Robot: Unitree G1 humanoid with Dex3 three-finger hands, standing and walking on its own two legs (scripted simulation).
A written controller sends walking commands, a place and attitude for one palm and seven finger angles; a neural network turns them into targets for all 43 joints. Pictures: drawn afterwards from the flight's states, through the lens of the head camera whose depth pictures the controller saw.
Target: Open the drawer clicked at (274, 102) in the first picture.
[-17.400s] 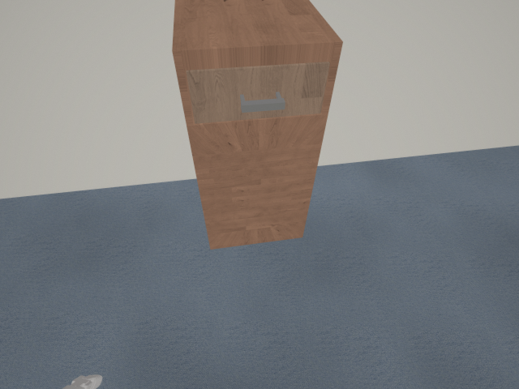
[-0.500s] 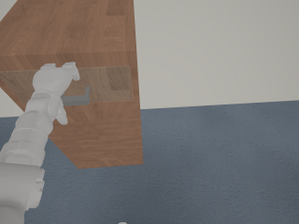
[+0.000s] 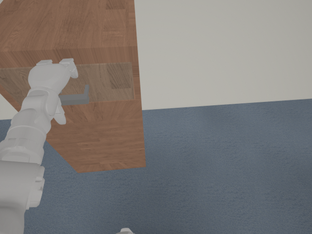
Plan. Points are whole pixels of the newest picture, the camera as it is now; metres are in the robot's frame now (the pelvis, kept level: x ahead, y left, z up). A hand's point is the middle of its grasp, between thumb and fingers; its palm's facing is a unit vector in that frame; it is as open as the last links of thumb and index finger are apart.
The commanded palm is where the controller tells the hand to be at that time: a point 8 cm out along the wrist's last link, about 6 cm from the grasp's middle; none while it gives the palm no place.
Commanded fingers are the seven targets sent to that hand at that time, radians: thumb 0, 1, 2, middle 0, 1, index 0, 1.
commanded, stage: move the hooked fingers above the handle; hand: left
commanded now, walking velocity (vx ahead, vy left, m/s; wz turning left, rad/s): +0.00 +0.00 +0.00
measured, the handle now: (69, 94) +0.52 +0.25 +0.03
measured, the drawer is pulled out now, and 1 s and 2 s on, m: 0.00 0.00 0.00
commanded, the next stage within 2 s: lower the fingers behind the handle in 1.46 s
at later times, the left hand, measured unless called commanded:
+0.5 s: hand (59, 91) +0.48 +0.24 +0.08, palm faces -0.02 -0.03 -1.00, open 13.6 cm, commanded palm +0.46 +0.27 +0.14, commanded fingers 0.00 -0.50 0.30 -0.30 -1.20 -0.30 -1.20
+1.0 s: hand (50, 94) +0.47 +0.27 +0.08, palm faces -0.05 -0.02 -1.00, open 13.7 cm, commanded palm +0.46 +0.26 +0.14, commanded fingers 0.00 -0.50 0.30 -0.30 -1.20 -0.30 -1.20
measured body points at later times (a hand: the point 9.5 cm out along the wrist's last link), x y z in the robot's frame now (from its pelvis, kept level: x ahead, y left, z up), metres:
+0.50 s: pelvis +0.00 +0.00 +0.00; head +0.06 +0.00 +0.45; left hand +0.47 +0.24 +0.14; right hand +0.02 -0.28 -0.13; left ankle +0.05 +0.10 -0.71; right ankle -0.03 -0.11 -0.71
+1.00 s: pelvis +0.02 +0.00 +0.00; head +0.08 +0.00 +0.45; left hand +0.47 +0.26 +0.14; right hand +0.04 -0.27 -0.13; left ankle +0.05 +0.10 -0.71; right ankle -0.03 -0.11 -0.71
